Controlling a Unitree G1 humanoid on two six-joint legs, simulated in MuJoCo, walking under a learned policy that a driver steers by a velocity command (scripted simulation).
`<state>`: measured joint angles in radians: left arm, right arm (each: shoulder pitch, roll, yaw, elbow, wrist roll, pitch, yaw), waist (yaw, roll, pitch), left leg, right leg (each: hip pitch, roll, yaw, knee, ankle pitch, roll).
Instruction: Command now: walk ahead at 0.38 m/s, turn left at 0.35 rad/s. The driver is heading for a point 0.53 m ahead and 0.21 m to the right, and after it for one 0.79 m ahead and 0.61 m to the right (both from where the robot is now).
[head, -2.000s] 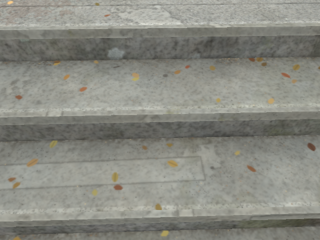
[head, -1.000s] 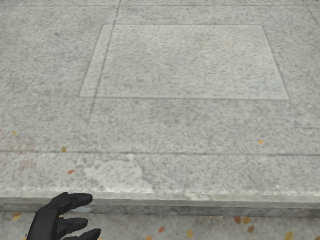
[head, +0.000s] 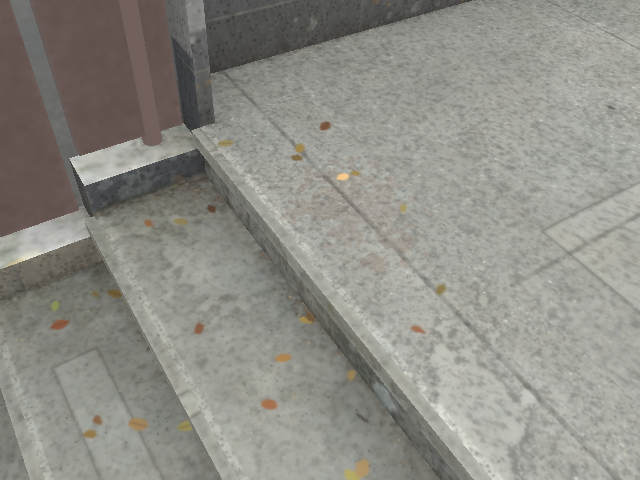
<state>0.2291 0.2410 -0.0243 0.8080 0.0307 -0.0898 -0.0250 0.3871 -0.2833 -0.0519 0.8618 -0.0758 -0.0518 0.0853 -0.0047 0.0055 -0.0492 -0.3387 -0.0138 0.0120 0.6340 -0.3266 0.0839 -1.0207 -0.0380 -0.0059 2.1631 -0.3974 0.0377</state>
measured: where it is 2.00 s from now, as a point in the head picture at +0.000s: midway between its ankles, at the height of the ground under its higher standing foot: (532, 339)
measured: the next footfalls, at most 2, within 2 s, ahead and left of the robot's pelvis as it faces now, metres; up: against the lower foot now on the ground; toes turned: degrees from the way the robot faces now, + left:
right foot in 0.46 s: +0.28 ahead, -0.18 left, +0.16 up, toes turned -4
left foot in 0.92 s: +0.69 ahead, -0.17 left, +0.32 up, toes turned -26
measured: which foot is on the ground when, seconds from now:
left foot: down 0.00-0.48, up 0.50-0.90, down 0.92-1.00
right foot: up 0.00-0.44, down 0.46-0.92, up 0.94-1.00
